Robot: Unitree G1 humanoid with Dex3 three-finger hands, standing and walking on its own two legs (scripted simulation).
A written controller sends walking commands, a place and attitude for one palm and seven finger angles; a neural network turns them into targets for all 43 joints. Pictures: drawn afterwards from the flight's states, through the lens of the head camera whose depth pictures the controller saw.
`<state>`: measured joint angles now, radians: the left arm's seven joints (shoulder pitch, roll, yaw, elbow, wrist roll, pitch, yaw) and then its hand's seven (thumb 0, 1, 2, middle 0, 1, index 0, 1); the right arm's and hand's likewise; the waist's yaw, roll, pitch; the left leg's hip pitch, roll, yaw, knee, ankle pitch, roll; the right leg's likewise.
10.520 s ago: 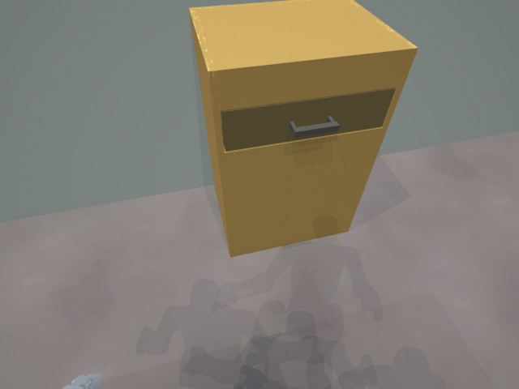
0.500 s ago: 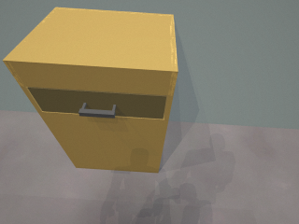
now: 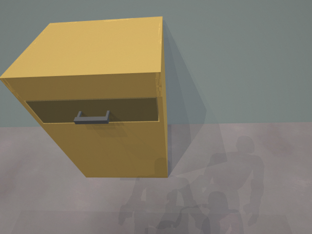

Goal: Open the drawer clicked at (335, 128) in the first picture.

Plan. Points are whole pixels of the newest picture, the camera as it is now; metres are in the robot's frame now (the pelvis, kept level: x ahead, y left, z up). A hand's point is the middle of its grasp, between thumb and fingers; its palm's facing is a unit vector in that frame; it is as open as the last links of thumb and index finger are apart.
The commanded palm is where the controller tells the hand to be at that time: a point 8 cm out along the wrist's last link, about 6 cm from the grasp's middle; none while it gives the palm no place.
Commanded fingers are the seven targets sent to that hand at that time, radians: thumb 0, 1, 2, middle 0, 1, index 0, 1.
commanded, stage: come to a stop and stand still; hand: left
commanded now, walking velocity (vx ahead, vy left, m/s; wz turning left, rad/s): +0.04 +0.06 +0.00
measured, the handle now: (92, 116) +0.54 +0.32 -0.09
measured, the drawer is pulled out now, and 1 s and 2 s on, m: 0.00 0.00 0.00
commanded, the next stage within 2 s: look again from close up in 0.76 s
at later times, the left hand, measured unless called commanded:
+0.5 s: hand out of the picture -0.01 +0.22 -0.19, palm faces +0.05 -0.99 -0.16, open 7.3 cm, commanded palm none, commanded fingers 0.00 0.90 0.90 -0.20 -0.30 -0.20 -0.30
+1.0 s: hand out of the picture +0.00 +0.23 -0.19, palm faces -0.01 -0.98 -0.19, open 7.3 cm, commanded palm none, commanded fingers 0.00 0.90 0.90 -0.20 -0.30 -0.20 -0.30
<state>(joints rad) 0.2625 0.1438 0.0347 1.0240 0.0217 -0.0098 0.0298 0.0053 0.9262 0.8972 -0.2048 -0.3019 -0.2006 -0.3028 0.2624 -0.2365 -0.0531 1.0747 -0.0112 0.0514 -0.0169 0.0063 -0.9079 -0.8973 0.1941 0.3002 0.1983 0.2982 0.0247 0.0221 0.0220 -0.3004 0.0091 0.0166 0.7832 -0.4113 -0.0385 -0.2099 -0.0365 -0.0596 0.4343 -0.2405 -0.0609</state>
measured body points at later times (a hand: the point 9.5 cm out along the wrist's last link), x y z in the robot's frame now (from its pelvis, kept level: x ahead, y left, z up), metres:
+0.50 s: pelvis -0.01 +0.05 -0.01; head +0.00 +0.06 +0.44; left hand -0.01 +0.27 -0.17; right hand +0.00 -0.17 -0.16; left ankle -0.05 +0.17 -0.75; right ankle -0.01 -0.07 -0.75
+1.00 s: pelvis +0.00 +0.07 -0.01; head +0.02 +0.07 +0.44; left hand +0.00 +0.28 -0.18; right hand -0.01 -0.15 -0.17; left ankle -0.05 +0.17 -0.75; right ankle -0.01 -0.07 -0.75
